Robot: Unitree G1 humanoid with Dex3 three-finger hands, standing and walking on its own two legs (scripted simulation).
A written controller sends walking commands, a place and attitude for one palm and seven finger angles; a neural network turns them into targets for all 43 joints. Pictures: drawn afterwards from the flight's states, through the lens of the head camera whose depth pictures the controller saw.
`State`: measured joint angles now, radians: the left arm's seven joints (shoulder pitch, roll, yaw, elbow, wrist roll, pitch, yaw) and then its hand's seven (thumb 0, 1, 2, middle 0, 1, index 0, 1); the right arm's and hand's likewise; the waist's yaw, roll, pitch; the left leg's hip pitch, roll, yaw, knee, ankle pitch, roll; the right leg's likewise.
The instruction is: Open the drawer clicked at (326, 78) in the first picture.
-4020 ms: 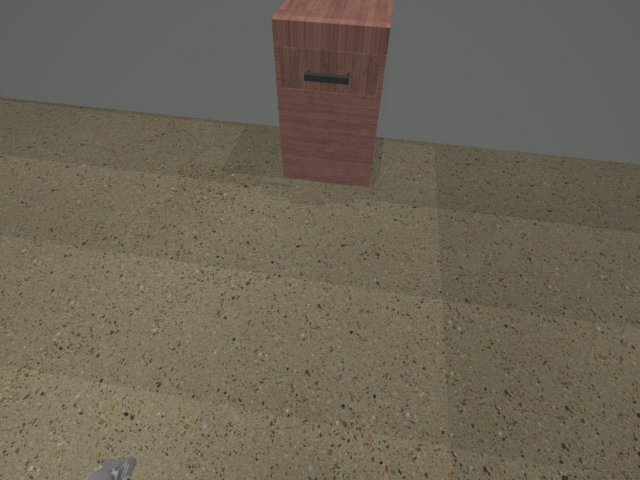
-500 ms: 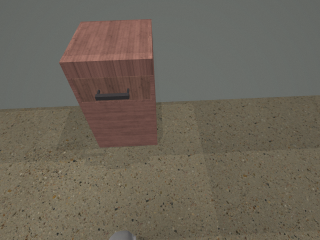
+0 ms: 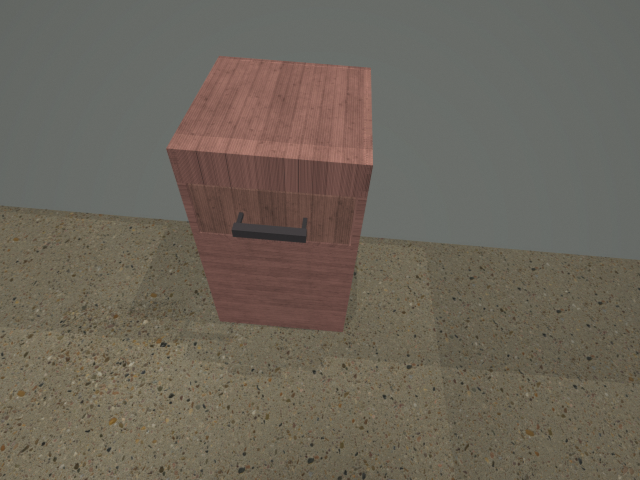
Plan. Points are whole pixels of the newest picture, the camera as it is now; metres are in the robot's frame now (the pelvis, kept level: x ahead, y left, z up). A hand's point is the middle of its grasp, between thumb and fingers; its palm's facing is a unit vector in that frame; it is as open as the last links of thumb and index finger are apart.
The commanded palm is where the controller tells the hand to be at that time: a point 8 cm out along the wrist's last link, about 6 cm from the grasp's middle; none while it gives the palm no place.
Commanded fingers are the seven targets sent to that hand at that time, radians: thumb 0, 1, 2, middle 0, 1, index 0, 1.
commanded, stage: take the last steps up to it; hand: left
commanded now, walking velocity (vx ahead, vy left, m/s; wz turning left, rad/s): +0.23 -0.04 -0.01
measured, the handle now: (271, 225) +0.68 +0.16 -0.21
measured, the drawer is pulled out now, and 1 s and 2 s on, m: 0.00 0.00 0.00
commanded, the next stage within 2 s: come to a stop and stand still in 0.22 s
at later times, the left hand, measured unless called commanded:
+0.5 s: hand (246, 441) +0.20 +0.12 -0.15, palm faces +0.06 -0.96 -0.26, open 7.1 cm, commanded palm none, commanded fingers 0.00 0.90 0.90 -0.20 -0.30 -0.20 -0.30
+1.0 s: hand out of the picture +0.15 +0.17 -0.18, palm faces +0.06 -0.98 -0.20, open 7.3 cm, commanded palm none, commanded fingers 0.00 0.90 0.90 -0.20 -0.30 -0.20 -0.30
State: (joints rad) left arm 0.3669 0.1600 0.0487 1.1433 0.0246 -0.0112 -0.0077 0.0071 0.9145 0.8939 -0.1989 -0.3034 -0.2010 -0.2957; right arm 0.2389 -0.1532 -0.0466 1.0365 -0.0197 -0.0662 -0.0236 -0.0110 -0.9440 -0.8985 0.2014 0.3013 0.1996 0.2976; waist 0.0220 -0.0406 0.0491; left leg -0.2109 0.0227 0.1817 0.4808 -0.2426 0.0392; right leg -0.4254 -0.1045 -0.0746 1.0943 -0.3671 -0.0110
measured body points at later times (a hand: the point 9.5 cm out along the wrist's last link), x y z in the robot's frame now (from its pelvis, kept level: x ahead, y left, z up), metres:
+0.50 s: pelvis +0.14 -0.06 +0.01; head +0.16 -0.09 +0.45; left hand +0.20 +0.17 -0.13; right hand +0.14 -0.28 -0.17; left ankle +0.13 +0.08 -0.68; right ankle +0.16 -0.13 -0.74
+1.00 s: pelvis +0.13 -0.02 +0.00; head +0.16 +0.00 +0.45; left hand +0.15 +0.23 -0.16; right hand +0.21 -0.25 -0.14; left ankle +0.14 +0.10 -0.74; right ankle +0.09 -0.15 -0.69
